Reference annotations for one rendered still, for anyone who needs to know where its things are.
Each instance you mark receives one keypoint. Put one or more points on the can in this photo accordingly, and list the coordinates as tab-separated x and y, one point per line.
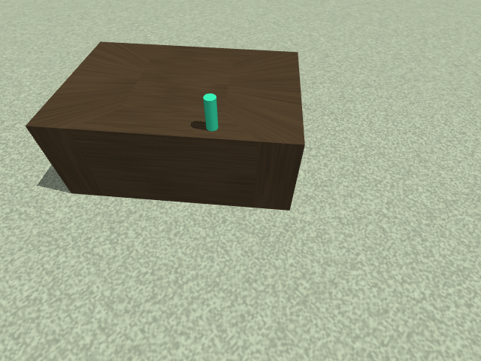
210	111

